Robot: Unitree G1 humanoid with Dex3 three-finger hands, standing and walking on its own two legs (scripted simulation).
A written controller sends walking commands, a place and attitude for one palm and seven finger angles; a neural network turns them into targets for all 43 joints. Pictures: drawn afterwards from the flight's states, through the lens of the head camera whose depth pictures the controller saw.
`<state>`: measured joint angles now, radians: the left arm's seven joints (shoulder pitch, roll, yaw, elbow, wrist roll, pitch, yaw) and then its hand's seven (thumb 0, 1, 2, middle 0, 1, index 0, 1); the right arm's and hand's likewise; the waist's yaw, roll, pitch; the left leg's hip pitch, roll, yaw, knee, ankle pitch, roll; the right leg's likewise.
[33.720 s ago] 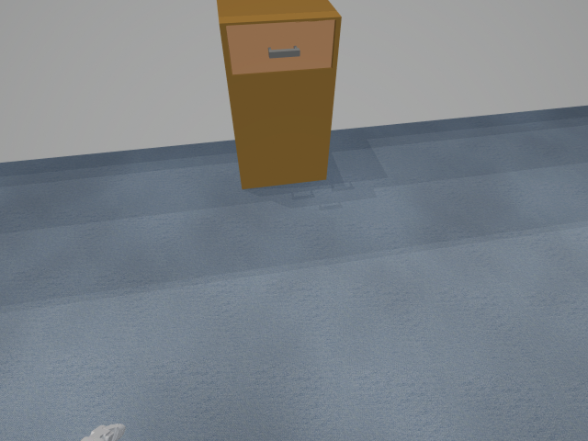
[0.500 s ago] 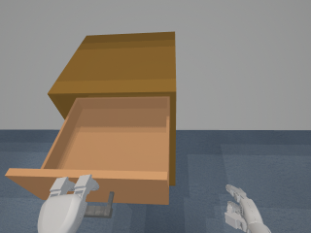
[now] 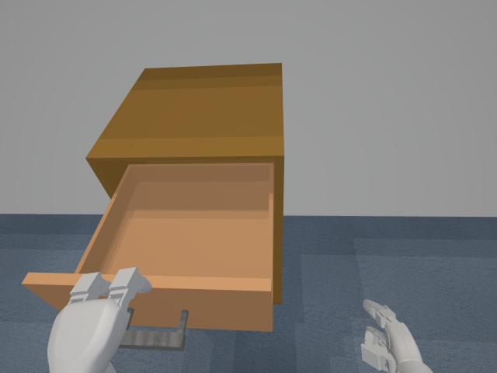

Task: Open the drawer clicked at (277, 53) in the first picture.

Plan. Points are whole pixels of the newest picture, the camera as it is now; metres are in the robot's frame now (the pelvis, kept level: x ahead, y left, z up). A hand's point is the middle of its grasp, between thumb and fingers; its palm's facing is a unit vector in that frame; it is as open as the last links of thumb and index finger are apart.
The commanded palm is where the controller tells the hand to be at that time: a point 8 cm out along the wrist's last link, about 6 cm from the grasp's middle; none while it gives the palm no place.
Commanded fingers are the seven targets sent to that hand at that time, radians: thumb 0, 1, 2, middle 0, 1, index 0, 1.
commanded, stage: lift the hand off the handle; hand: left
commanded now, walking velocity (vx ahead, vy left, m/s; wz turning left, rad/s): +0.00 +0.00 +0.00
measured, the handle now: (153, 327) +0.20 +0.21 -0.05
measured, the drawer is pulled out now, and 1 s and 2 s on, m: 0.30 0.30 0.30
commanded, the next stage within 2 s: draw the hand back to the body in 0.66 s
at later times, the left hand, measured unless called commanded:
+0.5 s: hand (114, 313) +0.17 +0.21 +0.09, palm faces +0.11 -0.18 -0.98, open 13.9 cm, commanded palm +0.13 +0.20 +0.15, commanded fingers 0.00 -0.50 0.30 -0.30 -1.20 -0.30 -1.20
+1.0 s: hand (94, 303) +0.17 +0.23 +0.11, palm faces +0.12 -0.13 -0.98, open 13.9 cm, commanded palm +0.14 +0.22 +0.16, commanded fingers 0.00 -0.50 0.30 -0.30 -1.20 -0.30 -1.20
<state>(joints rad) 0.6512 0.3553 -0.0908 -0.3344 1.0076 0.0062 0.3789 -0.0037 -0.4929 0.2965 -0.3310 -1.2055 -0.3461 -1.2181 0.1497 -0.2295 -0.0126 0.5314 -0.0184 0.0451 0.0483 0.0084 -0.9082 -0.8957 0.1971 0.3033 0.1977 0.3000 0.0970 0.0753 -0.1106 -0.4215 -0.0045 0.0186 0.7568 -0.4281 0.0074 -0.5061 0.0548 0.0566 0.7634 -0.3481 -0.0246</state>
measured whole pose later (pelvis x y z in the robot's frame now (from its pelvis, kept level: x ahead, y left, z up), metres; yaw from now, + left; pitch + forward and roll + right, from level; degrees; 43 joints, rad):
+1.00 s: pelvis +0.02 +0.01 +0.01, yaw +0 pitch +3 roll -1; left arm 0.68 0.41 -0.03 -0.53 0.94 0.07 0.25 0.00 -0.49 0.30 -0.32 -1.20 -0.32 -1.20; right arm 0.15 -0.24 0.01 0.50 0.01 0.07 0.07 0.01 -0.91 -0.90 0.20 0.30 0.20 0.30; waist 0.12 0.10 -0.09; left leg -0.29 0.01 0.02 0.64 -0.41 0.01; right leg -0.36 0.06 0.06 0.63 -0.31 -0.02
